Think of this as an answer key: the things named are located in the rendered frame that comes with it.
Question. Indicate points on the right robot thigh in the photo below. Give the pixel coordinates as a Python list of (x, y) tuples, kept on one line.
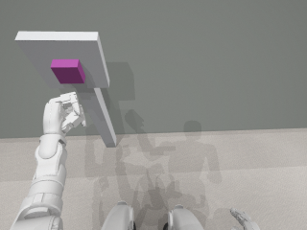
[(183, 219)]

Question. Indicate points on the robot left forearm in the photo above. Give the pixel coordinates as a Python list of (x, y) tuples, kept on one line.
[(44, 198)]

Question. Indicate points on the left robot hand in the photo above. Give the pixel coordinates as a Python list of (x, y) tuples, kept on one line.
[(59, 121)]

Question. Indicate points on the left robot thigh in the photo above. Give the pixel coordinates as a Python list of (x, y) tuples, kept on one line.
[(119, 218)]

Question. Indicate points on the robot left upper arm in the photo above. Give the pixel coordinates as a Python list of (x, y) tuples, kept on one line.
[(42, 223)]

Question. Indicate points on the robot thigh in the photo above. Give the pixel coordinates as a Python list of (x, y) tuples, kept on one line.
[(183, 219), (119, 218)]

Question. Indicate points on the right robot hand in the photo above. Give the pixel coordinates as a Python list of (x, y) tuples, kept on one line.
[(244, 219)]

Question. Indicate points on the panel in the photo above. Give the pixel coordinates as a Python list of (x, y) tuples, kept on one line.
[(42, 47)]

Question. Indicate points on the button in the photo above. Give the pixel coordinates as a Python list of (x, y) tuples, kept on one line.
[(68, 71)]

